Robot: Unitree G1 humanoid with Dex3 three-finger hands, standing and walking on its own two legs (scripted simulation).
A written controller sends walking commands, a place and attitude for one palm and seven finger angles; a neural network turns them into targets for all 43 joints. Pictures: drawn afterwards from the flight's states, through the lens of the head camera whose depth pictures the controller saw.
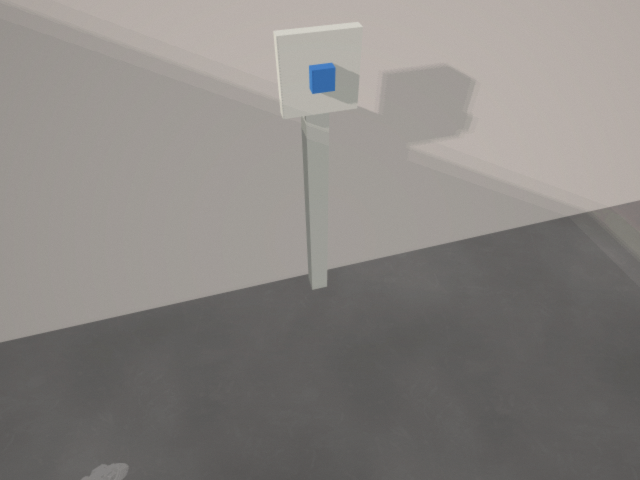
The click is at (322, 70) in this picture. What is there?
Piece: button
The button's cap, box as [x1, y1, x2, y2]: [309, 63, 334, 93]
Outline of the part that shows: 332,63 309,65 309,84 312,93 334,90 334,66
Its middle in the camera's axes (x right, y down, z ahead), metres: +0.00 -0.35 +0.85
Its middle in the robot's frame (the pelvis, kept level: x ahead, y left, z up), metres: +0.88 +0.05 +0.09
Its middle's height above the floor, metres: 0.86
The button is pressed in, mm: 0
